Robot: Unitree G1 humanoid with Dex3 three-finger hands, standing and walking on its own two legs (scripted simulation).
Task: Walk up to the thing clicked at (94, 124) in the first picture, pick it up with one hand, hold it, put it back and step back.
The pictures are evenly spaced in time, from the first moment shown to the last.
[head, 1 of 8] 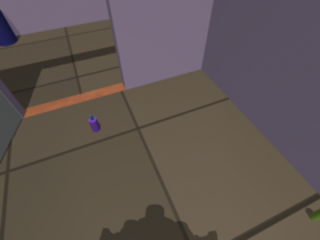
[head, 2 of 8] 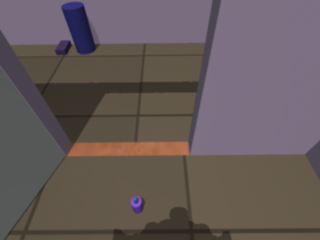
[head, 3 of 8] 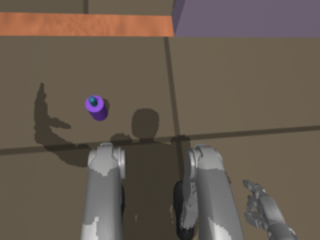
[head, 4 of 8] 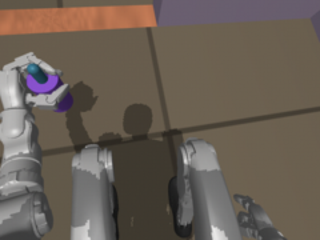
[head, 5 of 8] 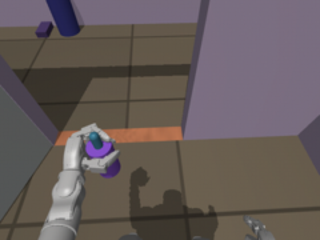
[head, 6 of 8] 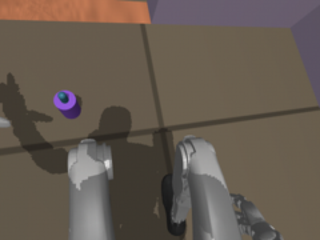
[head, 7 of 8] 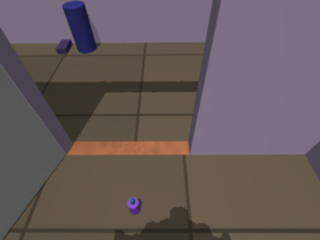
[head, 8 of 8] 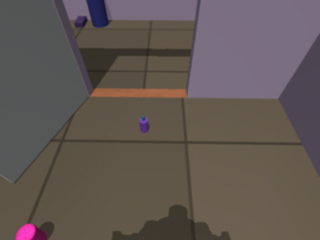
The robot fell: no
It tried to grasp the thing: yes
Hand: left
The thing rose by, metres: 0.67
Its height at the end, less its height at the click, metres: +0.00
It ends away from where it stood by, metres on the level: 0.02
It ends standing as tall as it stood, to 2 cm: yes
